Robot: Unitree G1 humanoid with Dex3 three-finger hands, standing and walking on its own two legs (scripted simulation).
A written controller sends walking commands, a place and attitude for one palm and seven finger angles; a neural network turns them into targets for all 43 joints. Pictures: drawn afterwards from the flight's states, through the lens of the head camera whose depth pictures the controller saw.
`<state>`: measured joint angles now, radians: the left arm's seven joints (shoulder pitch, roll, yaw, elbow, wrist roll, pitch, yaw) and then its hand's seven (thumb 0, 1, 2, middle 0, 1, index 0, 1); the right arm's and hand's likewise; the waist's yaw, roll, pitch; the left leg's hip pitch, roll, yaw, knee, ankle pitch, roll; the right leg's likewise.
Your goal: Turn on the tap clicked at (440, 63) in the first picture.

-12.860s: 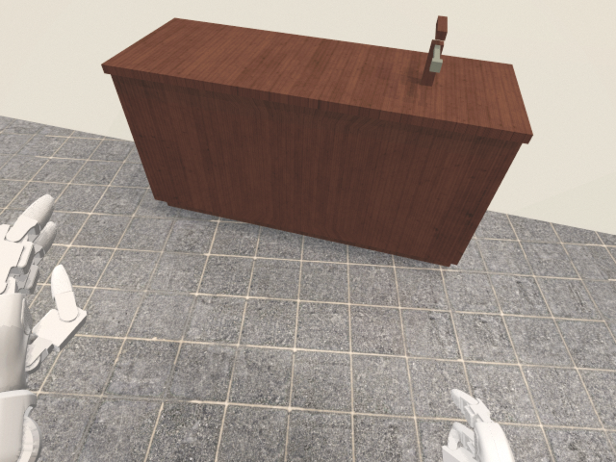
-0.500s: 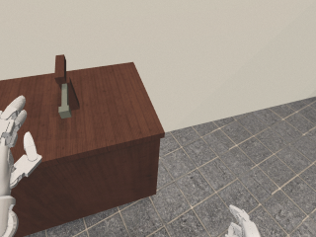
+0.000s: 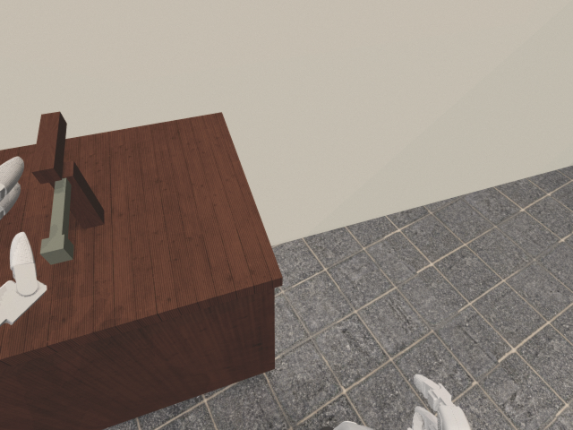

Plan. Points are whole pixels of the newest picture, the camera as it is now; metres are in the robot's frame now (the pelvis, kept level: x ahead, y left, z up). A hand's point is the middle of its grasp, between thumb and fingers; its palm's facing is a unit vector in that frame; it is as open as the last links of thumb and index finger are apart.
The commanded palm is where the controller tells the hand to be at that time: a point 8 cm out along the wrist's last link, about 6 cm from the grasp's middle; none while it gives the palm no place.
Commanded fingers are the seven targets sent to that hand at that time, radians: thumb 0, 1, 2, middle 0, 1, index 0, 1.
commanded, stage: come to a stop and stand still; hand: left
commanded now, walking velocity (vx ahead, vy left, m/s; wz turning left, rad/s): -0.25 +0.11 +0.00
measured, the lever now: (57, 249) +0.32 +0.34 +0.07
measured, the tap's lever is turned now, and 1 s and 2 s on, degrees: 0 0 0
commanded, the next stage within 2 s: look again from close up in 0.92 s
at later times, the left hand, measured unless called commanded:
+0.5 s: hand (62, 234) +0.27 +0.25 +0.18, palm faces +0.47 -0.81 -0.34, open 7.4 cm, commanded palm +0.21 +0.28 +0.19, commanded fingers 0.00 0.90 0.90 -0.20 -0.30 -0.20 -0.30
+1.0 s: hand (93, 231) +0.29 +0.24 +0.16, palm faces +0.35 -0.84 -0.41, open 7.4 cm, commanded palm +0.22 +0.27 +0.19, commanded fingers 0.00 0.90 0.90 -0.20 -0.30 -0.20 -0.30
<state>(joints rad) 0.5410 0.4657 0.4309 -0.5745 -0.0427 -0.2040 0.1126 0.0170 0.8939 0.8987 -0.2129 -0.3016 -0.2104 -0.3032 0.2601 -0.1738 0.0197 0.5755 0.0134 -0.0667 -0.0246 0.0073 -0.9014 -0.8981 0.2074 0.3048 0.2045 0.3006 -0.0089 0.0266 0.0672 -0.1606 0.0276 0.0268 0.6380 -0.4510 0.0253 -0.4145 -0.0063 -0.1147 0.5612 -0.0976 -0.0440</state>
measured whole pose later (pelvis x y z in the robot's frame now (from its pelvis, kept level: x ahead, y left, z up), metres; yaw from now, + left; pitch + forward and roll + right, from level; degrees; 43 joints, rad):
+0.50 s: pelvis +0.06 +0.00 +0.01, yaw +1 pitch +0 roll -1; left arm 0.40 0.33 0.34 -0.48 -0.02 -0.15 0.17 0.02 0.90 0.90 -0.21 -0.30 -0.21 -0.30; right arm 0.19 -0.18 0.04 0.59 0.01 -0.10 -0.06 0.01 -0.90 -0.90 0.21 0.30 0.20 0.30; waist 0.04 -0.02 0.03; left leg -0.22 0.00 0.02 0.52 -0.30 0.01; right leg -0.29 -0.02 -0.08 0.48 -0.19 -0.01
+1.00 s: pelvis +0.06 -0.01 +0.01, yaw -1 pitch +2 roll -1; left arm 0.40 0.35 0.36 -0.40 -0.04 -0.24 0.10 0.02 0.90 0.90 -0.20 -0.30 -0.20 -0.30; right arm 0.24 -0.23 0.02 0.60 0.02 -0.14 0.03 0.01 -0.90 -0.90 0.21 0.30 0.20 0.30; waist 0.02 0.01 0.08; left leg -0.25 0.02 0.04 0.51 -0.30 0.01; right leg -0.31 0.02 -0.03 0.45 -0.18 -0.02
